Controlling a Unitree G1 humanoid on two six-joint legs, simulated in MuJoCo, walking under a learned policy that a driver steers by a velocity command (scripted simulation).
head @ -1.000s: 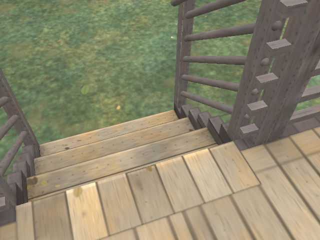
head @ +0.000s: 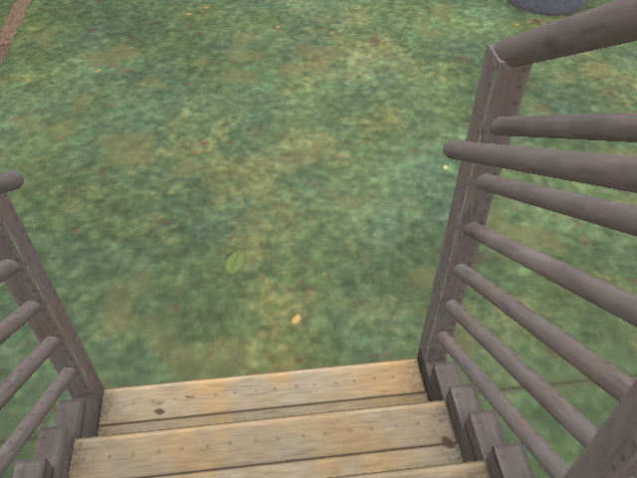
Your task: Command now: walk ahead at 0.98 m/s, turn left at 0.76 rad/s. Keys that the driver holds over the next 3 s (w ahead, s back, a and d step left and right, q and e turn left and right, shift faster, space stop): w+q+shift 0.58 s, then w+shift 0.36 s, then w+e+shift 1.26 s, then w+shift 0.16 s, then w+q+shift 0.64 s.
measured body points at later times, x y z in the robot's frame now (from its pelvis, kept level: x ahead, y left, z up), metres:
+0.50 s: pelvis +0.32 +0.02 -0.07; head +0.32 +0.05 +0.37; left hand +0.46 +0.34 -0.11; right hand +0.47 -0.19 -0.18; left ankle +0.19 +0.09 -0.73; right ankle +0.55 -0.10 -0.75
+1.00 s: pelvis +0.60 +0.14 -0.30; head +0.61 +0.13 +0.15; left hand +0.35 +0.16 -0.43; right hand +0.89 +0.17 -0.37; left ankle +0.69 +0.41 -0.97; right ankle +0.49 -0.12 -0.92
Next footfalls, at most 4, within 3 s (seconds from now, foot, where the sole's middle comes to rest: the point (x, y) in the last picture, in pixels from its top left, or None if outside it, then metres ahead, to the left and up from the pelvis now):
0.14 left None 0.23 0.09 -0.77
0.60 right None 0.52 -0.09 -0.96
1.06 left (197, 474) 0.69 0.39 -1.15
1.52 right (285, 406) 1.00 0.18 -1.34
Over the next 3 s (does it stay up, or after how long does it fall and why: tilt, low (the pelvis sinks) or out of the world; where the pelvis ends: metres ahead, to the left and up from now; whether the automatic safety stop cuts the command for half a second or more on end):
stays up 2.18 0.10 -0.76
